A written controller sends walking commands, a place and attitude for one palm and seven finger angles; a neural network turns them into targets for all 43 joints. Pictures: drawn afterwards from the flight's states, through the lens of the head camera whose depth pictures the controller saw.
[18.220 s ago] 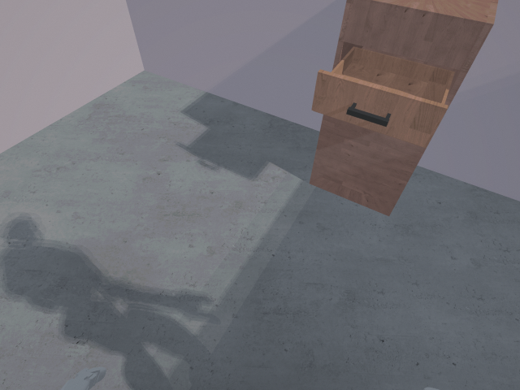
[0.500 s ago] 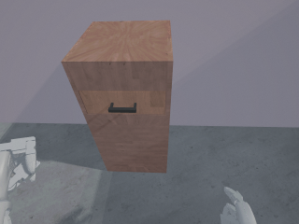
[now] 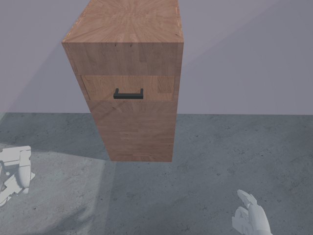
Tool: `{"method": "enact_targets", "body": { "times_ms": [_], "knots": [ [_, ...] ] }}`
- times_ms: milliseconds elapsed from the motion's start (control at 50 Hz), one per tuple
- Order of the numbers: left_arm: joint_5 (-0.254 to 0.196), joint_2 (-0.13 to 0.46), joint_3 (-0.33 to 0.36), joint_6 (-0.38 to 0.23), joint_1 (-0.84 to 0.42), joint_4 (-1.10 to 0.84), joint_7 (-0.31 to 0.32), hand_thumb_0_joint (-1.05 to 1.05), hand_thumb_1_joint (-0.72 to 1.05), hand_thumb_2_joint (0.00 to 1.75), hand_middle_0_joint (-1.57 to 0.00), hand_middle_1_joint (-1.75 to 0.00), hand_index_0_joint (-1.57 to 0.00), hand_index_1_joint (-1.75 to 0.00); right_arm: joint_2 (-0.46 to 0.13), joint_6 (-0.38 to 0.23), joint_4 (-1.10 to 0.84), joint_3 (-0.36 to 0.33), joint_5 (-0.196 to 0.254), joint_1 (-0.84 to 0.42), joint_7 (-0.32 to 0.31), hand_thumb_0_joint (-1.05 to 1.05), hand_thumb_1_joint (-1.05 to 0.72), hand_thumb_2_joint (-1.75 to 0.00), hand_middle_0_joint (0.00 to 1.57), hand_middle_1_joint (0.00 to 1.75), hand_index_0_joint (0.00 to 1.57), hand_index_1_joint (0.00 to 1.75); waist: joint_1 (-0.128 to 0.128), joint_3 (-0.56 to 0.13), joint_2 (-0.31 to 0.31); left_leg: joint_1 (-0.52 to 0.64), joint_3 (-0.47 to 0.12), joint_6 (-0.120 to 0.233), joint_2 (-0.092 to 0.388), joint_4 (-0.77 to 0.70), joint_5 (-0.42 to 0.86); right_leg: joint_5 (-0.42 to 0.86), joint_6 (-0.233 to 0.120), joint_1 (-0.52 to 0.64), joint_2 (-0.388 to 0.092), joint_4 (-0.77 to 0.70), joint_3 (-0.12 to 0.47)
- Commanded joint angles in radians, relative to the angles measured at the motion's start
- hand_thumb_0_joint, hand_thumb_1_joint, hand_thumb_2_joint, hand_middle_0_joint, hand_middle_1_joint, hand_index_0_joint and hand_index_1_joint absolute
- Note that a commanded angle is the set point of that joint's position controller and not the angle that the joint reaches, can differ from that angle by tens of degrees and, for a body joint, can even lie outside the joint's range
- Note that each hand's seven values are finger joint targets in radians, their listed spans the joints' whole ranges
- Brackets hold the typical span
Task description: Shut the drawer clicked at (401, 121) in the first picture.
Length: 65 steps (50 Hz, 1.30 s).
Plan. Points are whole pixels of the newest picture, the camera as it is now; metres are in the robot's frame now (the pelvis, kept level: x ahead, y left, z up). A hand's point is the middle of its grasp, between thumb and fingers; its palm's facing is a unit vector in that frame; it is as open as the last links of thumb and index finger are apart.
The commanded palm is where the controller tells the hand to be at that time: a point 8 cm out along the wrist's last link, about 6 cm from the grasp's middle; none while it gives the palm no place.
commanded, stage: step back with the hand held close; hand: left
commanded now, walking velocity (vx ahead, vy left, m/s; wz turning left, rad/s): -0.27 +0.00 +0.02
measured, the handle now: (128, 93) +0.67 +0.17 -0.08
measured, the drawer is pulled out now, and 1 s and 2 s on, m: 0.00 0.00 0.00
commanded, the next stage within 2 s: stop stepping back and stand still in 0.72 s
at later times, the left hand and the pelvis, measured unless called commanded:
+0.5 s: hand out of the picture +0.11 +0.25 +0.16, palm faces +0.38 -0.81 -0.45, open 3.2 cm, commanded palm +0.05 +0.29 +0.18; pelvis -0.06 +0.01 -0.01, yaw +4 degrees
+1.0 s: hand out of the picture +0.02 +0.20 +0.17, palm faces +0.23 -0.84 -0.49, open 3.2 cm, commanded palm -0.02 +0.25 +0.18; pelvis -0.18 -0.02 -0.01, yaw -5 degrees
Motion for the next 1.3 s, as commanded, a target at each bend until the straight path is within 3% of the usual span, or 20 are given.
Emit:
{"method": "enact_targets", "body": {
  "times_ms": [0, 120, 220, 320, 400, 500, 560, 600, 720, 800, 860, 900, 920, 980, 1020, 1060, 1100, 1160, 1220, 1280],
  "knots": [
    [0.007, 0.152, 0.121, -0.08, -0.007, -0.192, 0.026, 0.0, 0.9, 0.9, -1.4, -1.6, -1.4, -1.6, -0.13, -0.061, -0.157, -0.05, -0.007, -0.084, -0.011, 0.0, -0.9, -0.9, 0.2, 0.3, 0.2, 0.3, -0.01, -0.066, -0.018, -0.063, -0.17, 0.006, 0.102, -0.143, -0.29, -0.129, 0.015, 0.029, -0.053, -0.078, 0.109],
    [0.044, 0.161, 0.153, -0.1, -0.017, -0.245, 0.03, 0.0, 0.9, 0.9, -1.4, -1.6, -1.4, -1.6, -0.147, -0.094, -0.168, -0.052, -0.018, -0.084, -0.022, 0.0, -0.9, -0.9, 0.2, 0.3, 0.2, 0.3, 0.005, -0.092, 0.118, -0.322, -0.299, 0.053, 0.2, -0.327, -0.56, -0.057, 0.026, 0.258, 0.038, 0.186, 0.068],
    [0.045, 0.182, 0.194, -0.111, 0.013, -0.248, 0.022, 0.0, 0.9, 0.9, -1.4, -1.6, -1.4, -1.6, -0.139, -0.118, -0.164, -0.061, -0.022, -0.09, -0.016, 0.0, -0.9, -0.9, 0.2, 0.3, 0.2, 0.3, 0.006, -0.102, 0.085, -0.379, -0.292, 0.066, 0.208, -0.28, -0.531, -0.012, 0.018, 0.281, 0.049, 0.224, 0.106],
    [0.0, 0.179, 0.168, -0.139, -0.006, -0.257, 0.022, 0.0, 0.9, 0.9, -1.4, -1.6, -1.4, -1.6, -0.11, -0.117, -0.103, -0.078, -0.004, -0.044, 0.011, 0.0, -0.9, -0.9, 0.2, 0.3, 0.2, 0.3, -0.023, -0.2, -0.183, 0.123, -0.078, -0.039, 0.028, 0.167, -0.13, 0.06, -0.033, -0.163, -0.161, -0.121, 0.326],
    [0.015, 0.181, 0.142, -0.128, -0.048, -0.242, 0.039, 0.0, 0.9, 0.9, -1.4, -1.6, -1.4, -1.6, -0.089, -0.107, -0.081, -0.073, -0.014, -0.058, 0.006, 0.0, -0.9, -0.9, 0.2, 0.3, 0.2, 0.3, -0.037, -0.139, -0.172, 0.125, -0.084, -0.06, 0.01, 0.234, -0.113, 0.201, -0.094, -0.213, -0.235, -0.126, 0.325],
    [0.033, 0.207, 0.173, -0.13, -0.048, -0.21, 0.026, 0.0, 0.9, 0.9, -1.4, -1.6, -1.4, -1.6, -0.102, -0.124, -0.086, -0.065, -0.027, -0.078, -0.017, 0.0, -0.9, -0.9, 0.2, 0.3, 0.2, 0.3, -0.004, -0.182, 0.146, 0.012, -0.289, 0.041, 0.257, -0.174, 0.293, -0.032, 0.024, 0.008, 0.042, 0.286, 0.106],
    [0.029, 0.187, 0.175, -0.131, -0.068, -0.273, 0.018, 0.0, 0.9, 0.9, -1.4, -1.6, -1.4, -1.6, -0.104, -0.152, -0.092, -0.069, -0.05, -0.067, -0.002, 0.0, -0.9, -0.9, 0.2, 0.3, 0.2, 0.3, 0.0, -0.18, 0.13, -0.137, -0.379, 0.119, 0.366, -0.267, -0.035, -0.261, 0.018, 0.007, 0.06, 0.627, 0.163],
    [0.018, 0.162, 0.159, -0.119, -0.008, -0.285, 0.019, 0.0, 0.9, 0.9, -1.4, -1.6, -1.4, -1.6, -0.107, -0.163, -0.085, -0.074, -0.038, -0.051, 0.015, 0.0, -0.9, -0.9, 0.2, 0.3, 0.2, 0.3, 0.002, -0.19, 0.055, 0.019, -0.284, 0.11, 0.332, -0.221, 0.046, -0.278, 0.02, -0.103, 0.041, 0.566, 0.131],
    [-0.004, 0.156, 0.137, -0.099, 0.004, -0.351, 0.018, 0.0, 0.9, 0.9, -1.4, -1.6, -1.4, -1.6, -0.101, -0.179, -0.072, -0.056, -0.044, -0.06, 0.03, 0.0, -0.9, -0.9, 0.2, 0.3, 0.2, 0.3, 0.003, -0.229, 0.172, 0.119, -0.207, 0.024, 0.248, -0.335, -0.176, -0.356, 0.005, -0.038, 0.059, 0.275, 0.003],
    [-0.02, 0.196, 0.174, -0.114, 0.034, -0.339, 0.015, 0.0, 0.9, 0.9, -1.4, -1.6, -1.4, -1.6, -0.092, -0.167, -0.054, -0.055, -0.054, -0.042, 0.026, 0.0, -0.9, -0.9, 0.2, 0.3, 0.2, 0.3, 0.01, -0.274, 0.163, 0.182, -0.119, -0.058, 0.192, -0.253, -0.048, -0.199, -0.017, 0.077, 0.032, -0.107, -0.021],
    [-0.033, 0.269, 0.246, -0.119, 0.091, -0.334, 0.022, 0.0, 0.9, 0.9, -1.4, -1.6, -1.4, -1.6, -0.074, -0.135, -0.06, -0.04, -0.038, -0.047, 0.024, 0.0, -0.9, -0.9, 0.2, 0.3, 0.2, 0.3, 0.008, -0.245, -0.158, 0.253, -0.005, -0.089, 0.017, 0.217, -0.105, -0.075, -0.079, -0.176, -0.246, -0.287, 0.181],
    [-0.036, 0.255, 0.23, -0.107, 0.014, -0.338, 0.034, 0.0, 0.9, 0.9, -1.4, -1.6, -1.4, -1.6, -0.077, -0.145, -0.064, -0.035, -0.028, -0.062, 0.015, 0.0, -0.9, -0.9, 0.2, 0.3, 0.2, 0.3, 0.007, -0.198, -0.187, 0.105, -0.058, -0.088, 0.021, 0.423, -0.17, -0.027, -0.175, -0.166, -0.349, -0.216, 0.197],
    [-0.022, 0.207, 0.202, -0.085, 0.046, -0.29, 0.025, 0.0, 0.9, 0.9, -1.4, -1.6, -1.4, -1.6, -0.08, -0.144, -0.066, -0.042, -0.011, -0.051, 0.011, 0.0, -0.9, -0.9, 0.2, 0.3, 0.2, 0.3, 0.0, -0.162, -0.257, -0.017, -0.063, -0.073, 0.024, 0.39, -0.148, 0.163, -0.159, -0.031, -0.294, -0.136, 0.166],
    [-0.006, 0.157, 0.16, -0.051, 0.02, -0.218, 0.033, 0.0, 0.9, 0.9, -1.4, -1.6, -1.4, -1.6, -0.079, -0.152, -0.069, -0.025, 0.005, -0.066, -0.006, 0.0, -0.9, -0.9, 0.2, 0.3, 0.2, 0.3, -0.026, -0.08, -0.123, 0.1, -0.02, -0.039, 0.036, 0.056, 0.031, 0.3, -0.053, -0.016, -0.214, -0.012, 0.075],
    [0.004, 0.151, 0.134, -0.057, -0.028, -0.19, 0.037, 0.0, 0.9, 0.9, -1.4, -1.6, -1.4, -1.6, -0.122, -0.175, -0.059, -0.032, 0.003, -0.03, -0.019, 0.0, -0.9, -0.9, 0.2, 0.3, 0.2, 0.3, -0.021, -0.081, 0.042, 0.224, -0.109, 0.005, 0.095, -0.048, 0.22, 0.21, 0.021, -0.065, -0.105, 0.124, 0.023],
    [0.017, 0.149, 0.124, -0.058, -0.037, -0.108, 0.041, 0.0, 0.9, 0.9, -1.4, -1.6, -1.4, -1.6, -0.127, -0.188, -0.052, -0.029, 0.004, -0.012, -0.017, 0.0, -0.9, -0.9, 0.2, 0.3, 0.2, 0.3, -0.006, -0.097, 0.047, 0.26, -0.254, 0.057, 0.171, -0.04, 0.358, 0.058, 0.056, -0.117, -0.045, 0.167, 0.03],
    [0.017, 0.173, 0.126, -0.071, -0.072, -0.19, 0.033, 0.0, 0.9, 0.9, -1.4, -1.6, -1.4, -1.6, -0.107, -0.189, -0.047, -0.025, -0.009, -0.018, -0.013, 0.0, -0.9, -0.9, 0.2, 0.3, 0.2, 0.3, -0.005, -0.108, 0.076, 0.188, -0.318, 0.05, 0.194, -0.13, 0.219, -0.183, 0.034, -0.049, -0.035, 0.138, 0.034],
    [0.025, 0.186, 0.158, -0.074, -0.019, -0.246, 0.031, 0.0, 0.9, 0.9, -1.4, -1.6, -1.4, -1.6, -0.11, -0.185, -0.077, -0.033, -0.007, -0.053, -0.005, 0.0, -0.9, -0.9, 0.2, 0.3, 0.2, 0.3, 0.002, -0.022, 0.011, -0.105, -0.213, -0.011, 0.106, -0.195, -0.351, -0.244, -0.005, 0.132, -0.045, -0.049, 0.037],
    [0.009, 0.18, 0.159, -0.09, 0.035, -0.266, 0.026, 0.0, 0.9, 0.9, -1.4, -1.6, -1.4, -1.6, -0.092, -0.165, -0.067, -0.047, -0.009, -0.044, 0.013, 0.0, -0.9, -0.9, 0.2, 0.3, 0.2, 0.3, -0.006, -0.02, -0.201, -0.034, -0.062, -0.071, 0.003, 0.275, -0.143, -0.385, -0.128, -0.063, -0.283, -0.278, 0.319],
    [0.015, 0.169, 0.17, -0.095, 0.002, -0.25, 0.041, 0.0, 0.9, 0.9, -1.4, -1.6, -1.4, -1.6, -0.082, -0.166, -0.054, -0.04, -0.005, -0.027, 0.011, 0.0, -0.9, -0.9, 0.2, 0.3, 0.2, 0.3, -0.017, -0.016, -0.131, -0.071, -0.078, -0.059, 0.052, 0.28, -0.146, -0.071, -0.15, -0.006, -0.298, -0.174, 0.241]
  ]
}}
